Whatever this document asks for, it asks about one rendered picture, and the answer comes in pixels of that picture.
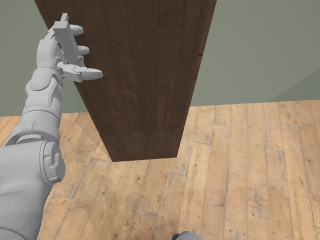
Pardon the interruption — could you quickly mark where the cupboard door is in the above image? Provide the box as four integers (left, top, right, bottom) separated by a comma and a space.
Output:
39, 0, 211, 134

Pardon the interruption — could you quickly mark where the robot left forearm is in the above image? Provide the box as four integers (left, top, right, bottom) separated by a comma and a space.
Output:
0, 67, 64, 149

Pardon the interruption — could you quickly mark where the left robot hand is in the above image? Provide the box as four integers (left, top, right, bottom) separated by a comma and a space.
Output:
36, 24, 103, 83

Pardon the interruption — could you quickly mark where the left robot upper arm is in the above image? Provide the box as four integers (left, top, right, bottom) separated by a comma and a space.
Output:
0, 140, 66, 240

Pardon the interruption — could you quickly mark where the robot right shin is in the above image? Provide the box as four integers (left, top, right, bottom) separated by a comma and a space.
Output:
178, 230, 191, 238

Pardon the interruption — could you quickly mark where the handle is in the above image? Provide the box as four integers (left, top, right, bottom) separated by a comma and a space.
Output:
52, 13, 85, 67

